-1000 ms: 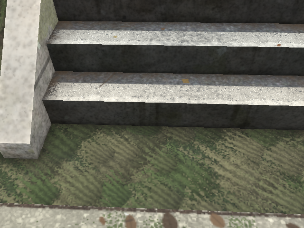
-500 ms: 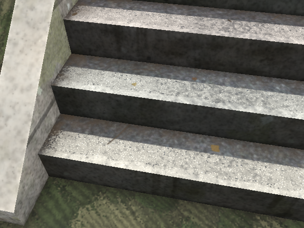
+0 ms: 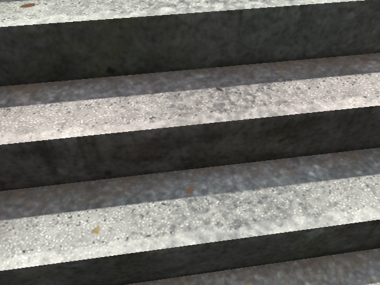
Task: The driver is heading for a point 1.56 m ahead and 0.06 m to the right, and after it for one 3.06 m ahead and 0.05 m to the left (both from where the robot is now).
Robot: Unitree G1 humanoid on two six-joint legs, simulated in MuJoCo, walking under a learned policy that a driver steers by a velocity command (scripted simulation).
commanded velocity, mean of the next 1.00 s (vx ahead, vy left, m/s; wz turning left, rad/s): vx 1.00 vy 0.00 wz -0.18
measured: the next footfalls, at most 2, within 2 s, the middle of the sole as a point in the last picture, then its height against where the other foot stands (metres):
right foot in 0.22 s outside the picture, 0.19 m higher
left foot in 0.64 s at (200, 199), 0.19 m higher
